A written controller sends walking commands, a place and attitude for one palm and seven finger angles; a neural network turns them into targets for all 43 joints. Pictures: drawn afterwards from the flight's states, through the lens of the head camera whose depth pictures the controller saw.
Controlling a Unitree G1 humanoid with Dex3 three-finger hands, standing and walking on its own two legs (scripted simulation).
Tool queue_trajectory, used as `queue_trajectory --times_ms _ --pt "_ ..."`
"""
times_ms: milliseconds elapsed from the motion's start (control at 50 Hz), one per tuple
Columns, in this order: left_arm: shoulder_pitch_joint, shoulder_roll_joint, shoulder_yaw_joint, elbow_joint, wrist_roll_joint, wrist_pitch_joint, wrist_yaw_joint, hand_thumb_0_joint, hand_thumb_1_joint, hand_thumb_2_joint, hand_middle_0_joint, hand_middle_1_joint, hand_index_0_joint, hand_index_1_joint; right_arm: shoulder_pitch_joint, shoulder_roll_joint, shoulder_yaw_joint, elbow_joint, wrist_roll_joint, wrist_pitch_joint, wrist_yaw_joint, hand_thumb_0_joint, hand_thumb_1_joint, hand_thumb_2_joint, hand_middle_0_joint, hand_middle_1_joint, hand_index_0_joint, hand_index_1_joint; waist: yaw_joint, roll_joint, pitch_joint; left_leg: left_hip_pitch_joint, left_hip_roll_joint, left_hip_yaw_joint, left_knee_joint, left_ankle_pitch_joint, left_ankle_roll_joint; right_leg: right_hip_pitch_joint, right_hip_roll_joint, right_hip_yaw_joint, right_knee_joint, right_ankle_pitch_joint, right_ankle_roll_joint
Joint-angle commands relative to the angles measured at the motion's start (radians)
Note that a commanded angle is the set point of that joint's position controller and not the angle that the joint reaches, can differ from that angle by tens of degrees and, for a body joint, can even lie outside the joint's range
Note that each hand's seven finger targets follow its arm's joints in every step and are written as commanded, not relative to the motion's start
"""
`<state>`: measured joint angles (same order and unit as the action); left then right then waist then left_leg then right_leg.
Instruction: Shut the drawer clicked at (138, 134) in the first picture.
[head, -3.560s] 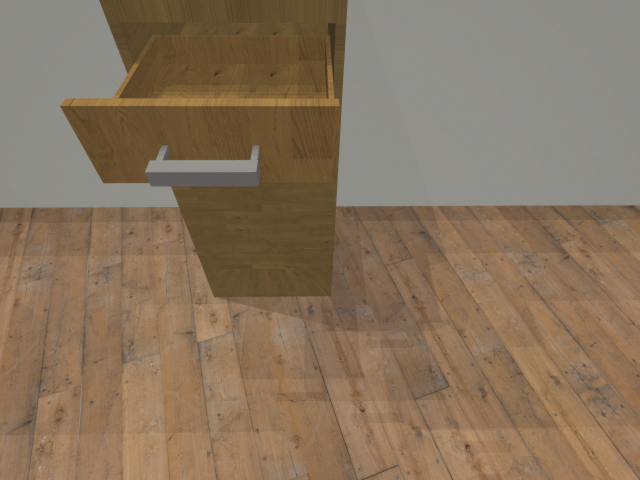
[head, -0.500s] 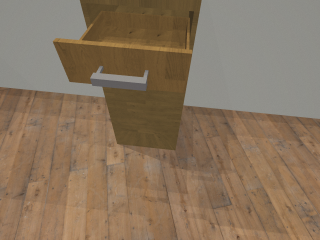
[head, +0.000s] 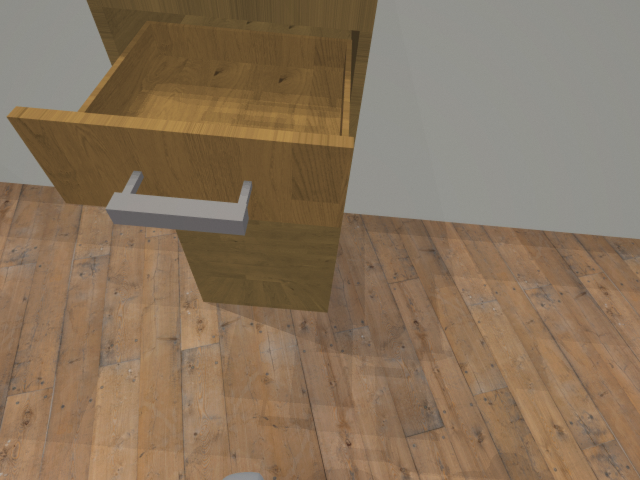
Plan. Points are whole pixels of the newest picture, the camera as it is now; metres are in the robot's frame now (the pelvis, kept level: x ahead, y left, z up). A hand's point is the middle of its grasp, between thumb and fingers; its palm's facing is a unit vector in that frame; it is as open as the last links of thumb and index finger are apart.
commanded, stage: come to a stop and stand still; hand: left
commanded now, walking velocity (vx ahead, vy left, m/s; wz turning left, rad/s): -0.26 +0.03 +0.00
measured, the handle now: (185, 199) +0.40 +0.20 +0.12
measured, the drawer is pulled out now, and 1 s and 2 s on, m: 0.27 0.27 0.27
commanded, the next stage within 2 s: look again from close up in 1.86 s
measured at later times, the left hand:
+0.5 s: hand out of the picture +0.08 +0.18 -0.17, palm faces +0.02 -0.97 -0.26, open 7.4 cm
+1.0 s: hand out of the picture +0.03 +0.21 -0.16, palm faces -0.07 -0.95 -0.29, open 7.4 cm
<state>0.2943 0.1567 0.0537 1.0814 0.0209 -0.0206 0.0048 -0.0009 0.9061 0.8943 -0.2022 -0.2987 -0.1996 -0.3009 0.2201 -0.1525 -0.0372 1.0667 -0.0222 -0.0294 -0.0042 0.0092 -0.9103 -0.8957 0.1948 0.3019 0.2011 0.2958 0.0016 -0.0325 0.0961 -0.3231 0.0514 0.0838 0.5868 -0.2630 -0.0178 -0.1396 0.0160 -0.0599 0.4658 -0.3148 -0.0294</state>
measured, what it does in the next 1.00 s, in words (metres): steps on the spot: left foot, then left foot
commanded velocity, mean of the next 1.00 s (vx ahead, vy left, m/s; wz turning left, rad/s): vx -0.07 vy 0.01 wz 0.00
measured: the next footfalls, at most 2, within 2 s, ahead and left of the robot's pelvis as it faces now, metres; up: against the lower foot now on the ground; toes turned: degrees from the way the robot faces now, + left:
left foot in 0.02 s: +0.08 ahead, +0.12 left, +0.00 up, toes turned +5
left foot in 0.54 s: +0.05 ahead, +0.12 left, +0.00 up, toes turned +1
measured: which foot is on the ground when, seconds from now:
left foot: up 0.00-0.00, down 0.02-0.28, up 0.30-0.52, down 0.54-1.00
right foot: down 0.00-1.00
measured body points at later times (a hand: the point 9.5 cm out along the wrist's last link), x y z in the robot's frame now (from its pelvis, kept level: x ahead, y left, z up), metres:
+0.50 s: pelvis +0.03 -0.01 +0.00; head +0.08 -0.01 +0.45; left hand +0.08 +0.23 -0.15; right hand +0.09 -0.26 -0.15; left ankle +0.01 +0.11 -0.72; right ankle +0.00 -0.11 -0.74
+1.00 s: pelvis -0.01 +0.02 +0.00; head +0.00 -0.02 +0.45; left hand +0.04 +0.26 -0.13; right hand +0.00 -0.21 -0.17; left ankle +0.01 +0.12 -0.74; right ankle +0.00 -0.11 -0.74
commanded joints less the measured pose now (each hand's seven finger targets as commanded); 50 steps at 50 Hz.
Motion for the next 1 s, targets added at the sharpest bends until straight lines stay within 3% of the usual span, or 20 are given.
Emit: queue_trajectory --times_ms 0,40,80,140,200,240,280,320,380,440,480,520,540,560,580,620,660,740,800,980 --pt "0.059 0.049 -0.004 -0.041 -0.022 -0.006 0.025 0.000 0.900 0.900 -0.200 -0.300 -0.200 -0.300 0.174 -0.161 -0.017 0.015 0.002 -0.017 -0.039 0.000 -0.900 -0.900 0.200 0.300 0.200 0.300 -0.027 0.256 -0.151 0.301 0.289 -0.301 -0.206 0.639 0.161 -0.157 -0.050 0.008 0.151 -0.089 0.027" --pt "0.076 0.039 -0.011 -0.030 -0.012 0.011 0.031 0.000 0.900 0.900 -0.200 -0.300 -0.200 -0.300 0.103 -0.156 -0.011 0.002 0.001 -0.002 -0.049 0.000 -0.900 -0.900 0.200 0.300 0.200 0.300 -0.010 0.191 -0.097 0.224 0.288 -0.259 -0.216 0.745 0.203 -0.128 -0.044 0.038 0.202 -0.258 0.038" --pt "0.056 0.074 -0.002 -0.018 -0.009 0.032 0.031 0.000 0.900 0.900 -0.200 -0.300 -0.200 -0.300 0.066 -0.134 -0.008 0.001 0.009 0.009 -0.058 0.000 -0.900 -0.900 0.200 0.300 0.200 0.300 -0.008 0.271 -0.052 0.236 0.252 -0.218 -0.211 0.885 0.183 -0.144 -0.067 0.031 0.193 -0.186 0.042" --pt "0.069 0.100 0.007 -0.028 -0.005 0.033 0.032 0.000 0.900 0.900 -0.200 -0.300 -0.200 -0.300 0.048 -0.165 -0.030 -0.011 0.015 0.022 -0.061 0.000 -0.900 -0.900 0.200 0.300 0.200 0.300 -0.002 0.171 -0.120 0.316 0.219 -0.162 -0.119 0.963 0.150 -0.119 -0.066 0.028 0.073 0.011 0.033" --pt "0.060 0.151 0.024 -0.063 0.008 0.032 0.033 0.000 0.900 0.900 -0.200 -0.300 -0.200 -0.300 0.008 -0.167 -0.051 -0.052 0.021 0.043 -0.059 0.000 -0.900 -0.900 0.200 0.300 0.200 0.300 -0.002 0.011 -0.159 0.207 0.121 -0.090 -0.039 0.576 0.066 -0.035 -0.144 0.117 0.013 0.541 -0.004" --pt "0.019 0.177 0.028 -0.089 0.009 0.035 0.031 0.000 0.900 0.900 -0.200 -0.300 -0.200 -0.300 -0.015 -0.127 -0.050 -0.058 0.017 0.059 -0.048 0.000 -0.900 -0.900 0.200 0.300 0.200 0.300 -0.001 -0.111 -0.111 0.125 0.034 -0.031 0.052 0.258 0.021 -0.041 -0.243 0.180 -0.029 0.689 -0.060" --pt "0.025 0.184 0.027 -0.084 0.010 0.030 0.039 0.000 0.900 0.900 -0.200 -0.300 -0.200 -0.300 -0.056 -0.091 -0.041 -0.072 0.014 0.076 -0.037 0.000 -0.900 -0.900 0.200 0.300 0.200 0.300 0.022 -0.167 -0.068 -0.019 -0.043 -0.050 0.235 -0.225 -0.002 0.004 -0.330 0.251 -0.074 0.924 -0.138" --pt "0.015 0.178 0.029 -0.092 0.013 0.031 0.051 0.000 0.900 0.900 -0.200 -0.300 -0.200 -0.300 -0.075 -0.082 -0.038 -0.081 0.014 0.079 -0.034 0.000 -0.900 -0.900 0.200 0.300 0.200 0.300 0.029 -0.112 -0.088 -0.070 -0.040 -0.099 0.319 -0.277 0.001 0.061 -0.349 0.254 -0.073 0.911 -0.188" --pt "-0.004 0.209 0.036 -0.103 0.010 0.027 0.050 0.000 0.900 0.900 -0.200 -0.300 -0.200 -0.300 -0.084 -0.084 -0.031 -0.083 0.019 0.071 -0.028 0.000 -0.900 -0.900 0.200 0.300 0.200 0.300 0.031 -0.113 -0.099 -0.090 -0.043 -0.084 0.201 -0.251 -0.010 0.167 -0.316 0.218 -0.034 0.969 -0.180" --pt "-0.015 0.219 0.039 -0.106 0.004 0.027 0.048 0.000 0.900 0.900 -0.200 -0.300 -0.200 -0.300 -0.043 -0.088 -0.025 -0.071 0.018 0.062 -0.025 0.000 -0.900 -0.900 0.200 0.300 0.200 0.300 0.020 -0.108 -0.135 -0.003 -0.048 -0.058 -0.007 -0.115 -0.013 0.184 -0.288 0.199 0.006 0.904 -0.145" --pt "-0.037 0.208 0.033 -0.108 -0.008 0.026 0.046 0.000 0.900 0.900 -0.200 -0.300 -0.200 -0.300 0.007 -0.103 -0.025 -0.051 0.013 0.051 -0.025 0.000 -0.900 -0.900 0.200 0.300 0.200 0.300 -0.006 -0.089 -0.144 0.150 -0.034 -0.055 -0.197 0.132 0.000 0.104 -0.244 0.163 0.053 0.782 -0.081" --pt "-0.022 0.136 0.014 -0.121 -0.010 0.033 0.043 0.000 0.900 0.900 -0.200 -0.300 -0.200 -0.300 0.020 -0.186 -0.036 -0.054 0.004 0.038 -0.031 0.000 -0.900 -0.900 0.200 0.300 0.200 0.300 0.009 0.135 -0.174 0.265 0.185 -0.267 -0.201 0.512 0.101 -0.056 -0.104 0.057 0.097 0.193 0.018" --pt "0.045 0.139 -0.006 -0.110 -0.014 -0.012 0.075 0.000 0.900 0.900 -0.200 -0.300 -0.200 -0.300 -0.053 -0.206 -0.043 -0.142 0.023 0.021 -0.021 0.000 -0.900 -0.900 0.200 0.300 0.200 0.300 0.021 0.205 -0.263 0.310 0.133 -0.101 0.065 0.784 0.063 -0.085 -0.131 0.115 0.019 0.390 0.020" --pt "-0.005 0.189 0.011 -0.161 0.000 -0.021 0.070 0.000 0.900 0.900 -0.200 -0.300 -0.200 -0.300 0.020 -0.139 -0.023 -0.170 0.009 0.017 -0.007 0.000 -0.900 -0.900 0.200 0.300 0.200 0.300 -0.001 0.160 -0.262 0.131 0.073 -0.075 0.046 0.390 0.038 0.012 -0.194 0.181 0.037 0.486 -0.029" --pt "-0.024 0.206 0.007 -0.155 -0.002 -0.014 0.067 0.000 0.900 0.900 -0.200 -0.300 -0.200 -0.300 0.010 -0.107 -0.013 -0.164 0.009 0.018 -0.016 0.000 -0.900 -0.900 0.200 0.300 0.200 0.300 -0.008 0.170 -0.209 0.128 0.039 -0.071 0.005 0.237 0.028 -0.024 -0.223 0.204 0.080 0.534 -0.063" --pt "-0.056 0.174 -0.011 -0.164 -0.005 0.001 0.059 0.000 0.900 0.900 -0.200 -0.300 -0.200 -0.300 0.059 -0.117 -0.005 -0.163 0.005 0.016 -0.013 0.000 -0.900 -0.900 0.200 0.300 0.200 0.300 -0.016 0.267 -0.169 0.153 0.080 -0.137 -0.112 0.390 0.055 -0.090 -0.124 0.111 0.132 0.281 -0.050" --pt "-0.031 0.150 -0.025 -0.150 -0.005 0.015 0.052 0.000 0.900 0.900 -0.200 -0.300 -0.200 -0.300 0.038 -0.163 -0.003 -0.174 0.006 0.012 -0.020 0.000 -0.900 -0.900 0.200 0.300 0.200 0.300 0.008 0.238 -0.106 0.111 0.135 -0.194 -0.168 0.435 0.109 -0.104 -0.046 0.044 0.127 0.008 -0.006" --pt "-0.035 0.146 -0.037 -0.134 -0.004 0.021 0.034 0.000 0.900 0.900 -0.200 -0.300 -0.200 -0.300 0.026 -0.165 0.006 -0.184 0.007 0.011 -0.016 0.000 -0.900 -0.900 0.200 0.300 0.200 0.300 0.014 0.029 0.006 0.009 0.079 -0.177 -0.241 0.034 0.088 -0.124 -0.066 0.101 0.035 0.005 -0.010" --pt "-0.036 0.148 -0.040 -0.131 -0.002 0.028 0.029 0.000 0.900 0.900 -0.200 -0.300 -0.200 -0.300 0.048 -0.164 0.004 -0.165 0.002 0.014 -0.011 0.000 -0.900 -0.900 0.200 0.300 0.200 0.300 0.005 0.013 0.055 -0.027 0.069 -0.192 -0.316 -0.220 0.078 -0.172 -0.068 0.116 0.008 -0.078 -0.010" --pt "-0.004 0.149 -0.046 -0.101 -0.006 0.011 0.023 0.000 0.900 0.900 -0.200 -0.300 -0.200 -0.300 0.083 -0.150 0.023 -0.108 0.004 0.002 -0.010 0.000 -0.900 -0.900 0.200 0.300 0.200 0.300 0.003 0.002 -0.044 0.057 0.048 -0.143 -0.290 -0.118 0.070 -0.153 -0.100 0.157 -0.057 -0.048 -0.012"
